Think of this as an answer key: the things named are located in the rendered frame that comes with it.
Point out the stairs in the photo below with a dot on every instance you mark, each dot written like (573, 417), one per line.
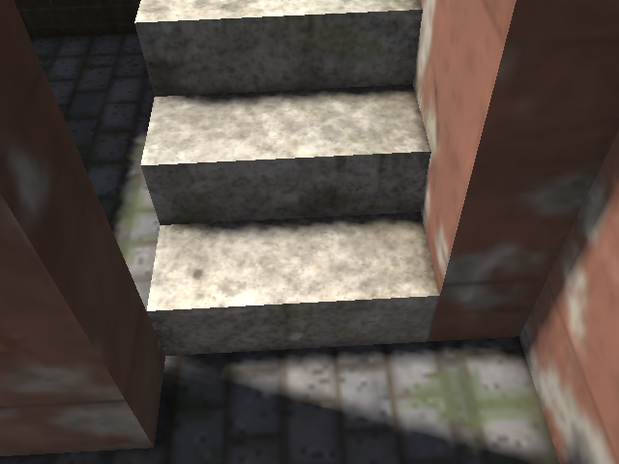
(286, 158)

